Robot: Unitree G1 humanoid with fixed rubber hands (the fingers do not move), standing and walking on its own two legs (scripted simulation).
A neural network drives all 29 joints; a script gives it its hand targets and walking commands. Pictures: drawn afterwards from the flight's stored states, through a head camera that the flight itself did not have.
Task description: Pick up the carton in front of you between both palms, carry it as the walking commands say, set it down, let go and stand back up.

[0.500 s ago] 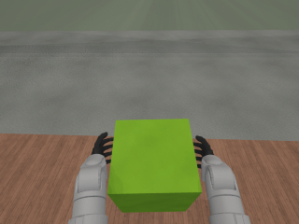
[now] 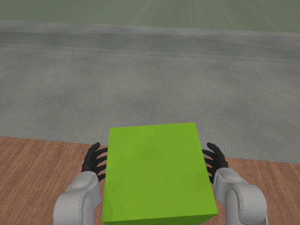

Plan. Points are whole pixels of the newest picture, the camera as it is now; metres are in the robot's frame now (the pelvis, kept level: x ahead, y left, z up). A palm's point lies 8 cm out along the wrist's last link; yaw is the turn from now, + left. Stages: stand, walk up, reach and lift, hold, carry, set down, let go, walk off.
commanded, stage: carry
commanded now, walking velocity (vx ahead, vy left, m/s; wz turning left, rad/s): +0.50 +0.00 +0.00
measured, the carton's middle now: (155, 181) +0.25 +0.01 +0.01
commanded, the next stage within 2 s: none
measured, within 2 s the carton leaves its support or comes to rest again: neither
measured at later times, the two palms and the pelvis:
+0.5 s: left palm (117, 99) +0.52 +0.14 +0.08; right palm (202, 97) +0.53 -0.16 +0.08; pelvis +0.30 -0.02 -0.01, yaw +1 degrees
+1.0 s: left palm (125, 50) +0.97 +0.15 +0.05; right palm (182, 53) +0.93 -0.14 +0.06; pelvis +0.61 +0.04 -0.01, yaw -2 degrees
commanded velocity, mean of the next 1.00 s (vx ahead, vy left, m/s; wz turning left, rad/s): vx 0.50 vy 0.00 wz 0.00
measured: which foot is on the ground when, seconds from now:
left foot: up 0.00-0.02, down 0.04-0.38, up 0.40-0.80, down 0.82-1.00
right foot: down 0.00-0.06, up 0.08-0.36, down 0.38-0.84, up 0.86-1.00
